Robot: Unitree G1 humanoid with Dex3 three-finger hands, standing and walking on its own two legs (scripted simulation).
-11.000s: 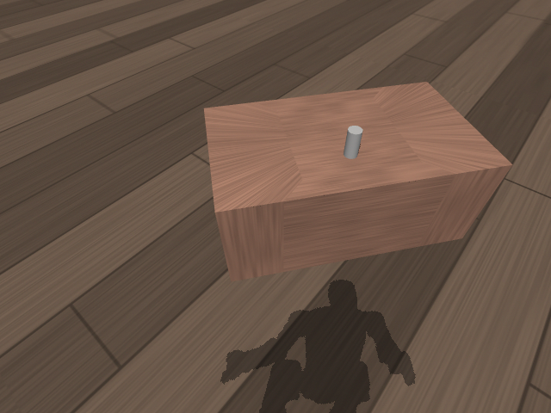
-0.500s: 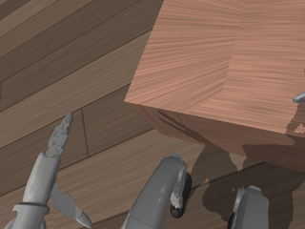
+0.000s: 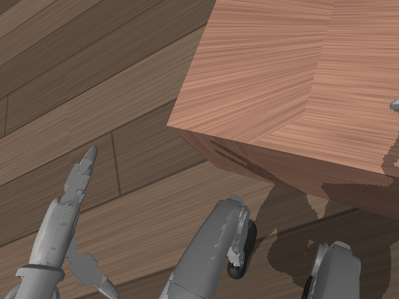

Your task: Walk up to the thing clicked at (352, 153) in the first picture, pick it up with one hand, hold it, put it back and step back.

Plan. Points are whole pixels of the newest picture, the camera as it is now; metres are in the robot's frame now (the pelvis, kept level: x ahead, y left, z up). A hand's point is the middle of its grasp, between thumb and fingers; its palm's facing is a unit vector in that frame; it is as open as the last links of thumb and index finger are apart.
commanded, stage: close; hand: right
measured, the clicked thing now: out of the picture +0.60 -0.20 -0.04
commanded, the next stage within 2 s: settle in 0.58 s
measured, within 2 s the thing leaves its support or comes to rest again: leaves its support in 0.90 s
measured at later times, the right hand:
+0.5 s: hand out of the picture +0.56 -0.19 -0.02, palm faces +0.13 +0.99 +0.00, open 10.3 cm
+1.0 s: hand out of the picture +0.57 -0.18 +0.00, palm faces +0.11 +0.99 +0.00, open 7.2 cm
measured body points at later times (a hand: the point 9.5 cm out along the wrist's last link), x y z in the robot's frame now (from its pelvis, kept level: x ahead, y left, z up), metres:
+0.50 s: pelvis +0.00 +0.00 +0.01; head +0.21 -0.07 +0.40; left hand +0.18 +0.26 +0.14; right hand +0.55 -0.24 -0.02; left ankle +0.12 +0.13 -0.51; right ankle +0.03 -0.12 -0.51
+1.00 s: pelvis +0.00 +0.00 +0.02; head +0.21 -0.07 +0.41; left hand +0.17 +0.26 +0.14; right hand +0.56 -0.23 +0.00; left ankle +0.12 +0.13 -0.51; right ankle +0.03 -0.12 -0.51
